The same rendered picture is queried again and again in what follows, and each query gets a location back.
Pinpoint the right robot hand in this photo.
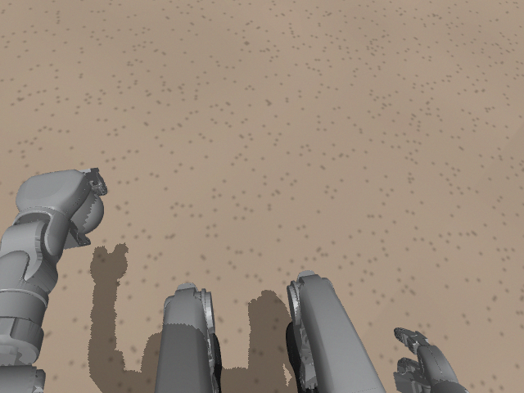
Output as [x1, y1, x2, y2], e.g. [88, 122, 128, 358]
[393, 327, 459, 393]

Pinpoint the left robot arm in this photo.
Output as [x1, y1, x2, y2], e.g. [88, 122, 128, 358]
[0, 207, 70, 393]

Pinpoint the right robot foot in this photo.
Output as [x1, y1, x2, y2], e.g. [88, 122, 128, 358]
[286, 322, 319, 393]

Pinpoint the left robot hand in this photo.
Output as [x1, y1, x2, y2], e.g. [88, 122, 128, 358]
[16, 168, 107, 250]

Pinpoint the ball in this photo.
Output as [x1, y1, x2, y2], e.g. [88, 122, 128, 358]
[70, 190, 104, 234]

